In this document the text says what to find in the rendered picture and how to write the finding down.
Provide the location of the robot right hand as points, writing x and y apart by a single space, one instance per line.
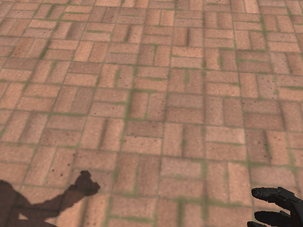
284 199

